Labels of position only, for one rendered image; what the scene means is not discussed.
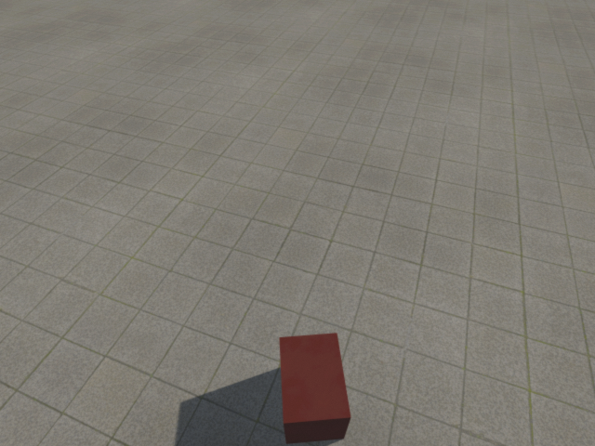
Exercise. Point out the carton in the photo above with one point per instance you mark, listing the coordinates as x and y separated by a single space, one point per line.
315 400

